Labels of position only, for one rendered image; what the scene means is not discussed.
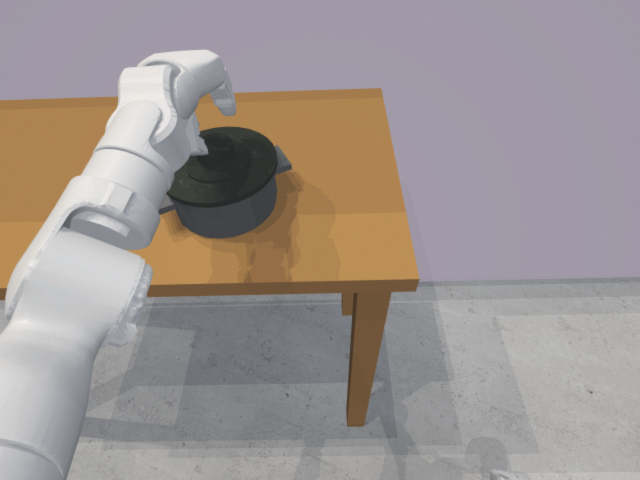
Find left robot hand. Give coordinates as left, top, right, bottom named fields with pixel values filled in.
left=137, top=50, right=236, bottom=156

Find table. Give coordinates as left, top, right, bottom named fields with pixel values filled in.
left=0, top=88, right=419, bottom=427

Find pot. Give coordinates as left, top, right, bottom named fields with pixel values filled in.
left=158, top=145, right=292, bottom=238

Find lid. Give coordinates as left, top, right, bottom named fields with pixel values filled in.
left=167, top=127, right=278, bottom=208

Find robot left forearm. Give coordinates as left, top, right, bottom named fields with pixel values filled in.
left=5, top=57, right=199, bottom=320

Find knob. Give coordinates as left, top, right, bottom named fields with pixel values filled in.
left=196, top=133, right=235, bottom=166

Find left robot upper arm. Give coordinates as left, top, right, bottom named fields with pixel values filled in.
left=0, top=227, right=153, bottom=480

